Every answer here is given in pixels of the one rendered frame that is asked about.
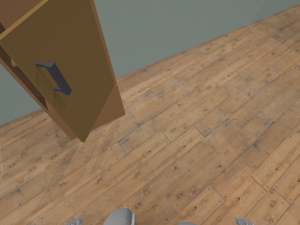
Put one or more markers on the cupboard door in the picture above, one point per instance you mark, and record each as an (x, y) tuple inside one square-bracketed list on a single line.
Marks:
[(64, 32)]

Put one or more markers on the handle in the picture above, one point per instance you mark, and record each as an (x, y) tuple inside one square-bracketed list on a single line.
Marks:
[(57, 76)]

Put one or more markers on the left robot thigh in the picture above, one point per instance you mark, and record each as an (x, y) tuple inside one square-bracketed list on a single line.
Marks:
[(121, 216)]

